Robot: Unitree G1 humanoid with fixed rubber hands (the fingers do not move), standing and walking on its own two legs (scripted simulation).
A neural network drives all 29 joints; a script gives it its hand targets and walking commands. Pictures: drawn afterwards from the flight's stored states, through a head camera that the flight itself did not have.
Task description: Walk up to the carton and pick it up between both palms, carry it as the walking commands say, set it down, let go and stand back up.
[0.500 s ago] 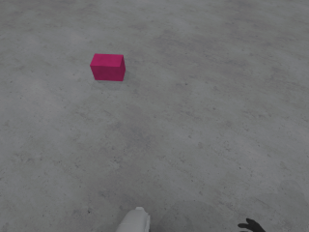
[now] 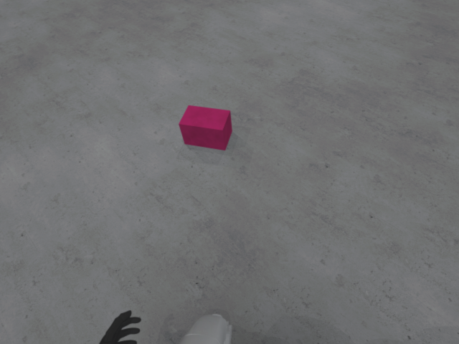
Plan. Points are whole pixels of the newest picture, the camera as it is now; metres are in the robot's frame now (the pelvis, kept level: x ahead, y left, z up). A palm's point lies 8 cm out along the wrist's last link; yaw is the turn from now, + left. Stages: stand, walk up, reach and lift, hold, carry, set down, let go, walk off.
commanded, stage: walk up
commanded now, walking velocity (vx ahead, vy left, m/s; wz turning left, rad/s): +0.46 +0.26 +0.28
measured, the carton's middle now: (206, 127) +1.23 +0.27 -0.67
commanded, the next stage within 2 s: none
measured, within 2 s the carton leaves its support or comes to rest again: neither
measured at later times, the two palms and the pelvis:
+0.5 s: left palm (120, 213) +0.38 +0.31 -0.09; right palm (341, 282) +0.24 -0.17 -0.11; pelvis +0.24 +0.07 +0.02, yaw +3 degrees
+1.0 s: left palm (119, 206) +0.43 +0.35 -0.15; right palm (297, 147) +0.60 -0.12 -0.12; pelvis +0.47 +0.11 -0.01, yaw +5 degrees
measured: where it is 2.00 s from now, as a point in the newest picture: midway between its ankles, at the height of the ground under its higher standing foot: (227, 209)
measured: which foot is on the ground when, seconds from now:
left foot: up 0.00-0.14, down 0.16-0.60, up 0.62-0.92, down 0.94-1.00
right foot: down 0.00-0.16, up 0.18-0.58, down 0.60-0.94, up 0.96-1.00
